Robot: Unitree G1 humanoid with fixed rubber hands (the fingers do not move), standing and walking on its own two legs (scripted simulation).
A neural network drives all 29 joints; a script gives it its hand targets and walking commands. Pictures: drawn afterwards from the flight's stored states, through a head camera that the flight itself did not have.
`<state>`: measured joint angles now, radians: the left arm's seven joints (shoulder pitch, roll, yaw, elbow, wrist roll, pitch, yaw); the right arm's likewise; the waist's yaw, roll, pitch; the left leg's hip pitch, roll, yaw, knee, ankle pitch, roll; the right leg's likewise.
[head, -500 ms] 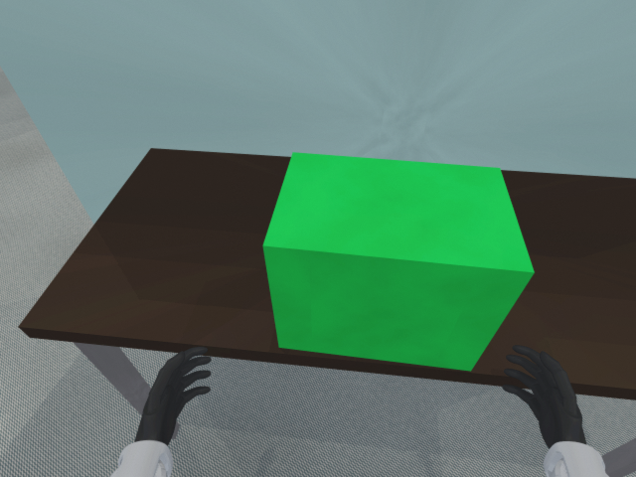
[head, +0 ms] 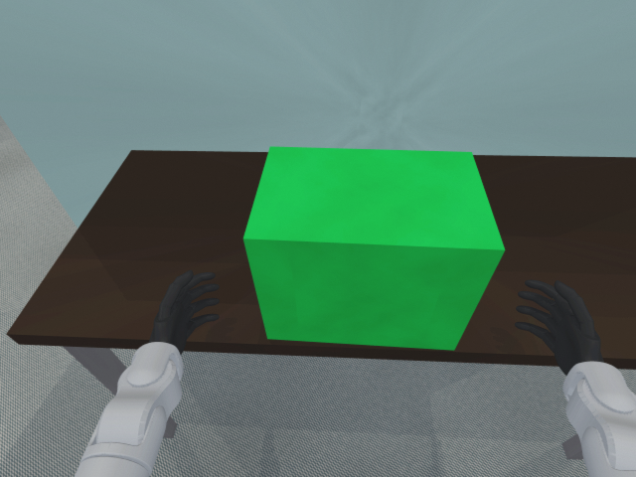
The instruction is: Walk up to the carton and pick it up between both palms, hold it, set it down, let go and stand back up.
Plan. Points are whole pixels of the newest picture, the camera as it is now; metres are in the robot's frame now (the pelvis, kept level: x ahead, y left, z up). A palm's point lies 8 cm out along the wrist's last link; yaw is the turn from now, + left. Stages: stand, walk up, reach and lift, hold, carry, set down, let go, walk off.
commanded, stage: reach and lift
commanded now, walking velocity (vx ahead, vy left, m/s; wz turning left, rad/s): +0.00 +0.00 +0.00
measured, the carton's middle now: (364, 250) +0.43 -0.06 +0.02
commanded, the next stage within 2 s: none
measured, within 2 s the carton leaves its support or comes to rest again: neither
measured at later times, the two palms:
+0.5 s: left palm (172, 260) +0.35 +0.20 +0.10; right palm (562, 278) +0.32 -0.29 +0.09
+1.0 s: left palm (179, 198) +0.42 +0.19 +0.15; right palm (569, 220) +0.37 -0.30 +0.14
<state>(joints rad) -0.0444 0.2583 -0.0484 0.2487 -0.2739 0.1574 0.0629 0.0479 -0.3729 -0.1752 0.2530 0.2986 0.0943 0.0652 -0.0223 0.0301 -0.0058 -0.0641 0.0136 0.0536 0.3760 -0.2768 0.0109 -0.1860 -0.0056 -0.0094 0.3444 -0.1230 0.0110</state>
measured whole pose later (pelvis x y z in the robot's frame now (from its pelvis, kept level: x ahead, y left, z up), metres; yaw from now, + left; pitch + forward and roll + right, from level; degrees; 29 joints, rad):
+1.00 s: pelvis +0.00 -0.01 +0.00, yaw +1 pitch +6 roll -1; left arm -0.69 0.41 0.05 0.43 -0.28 0.52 0.04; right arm -0.60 -0.48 -0.10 0.58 0.41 0.30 0.03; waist -0.09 -0.01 -0.05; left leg -0.24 0.03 0.01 0.41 -0.27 -0.01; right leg -0.33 0.02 -0.02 0.32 -0.10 0.00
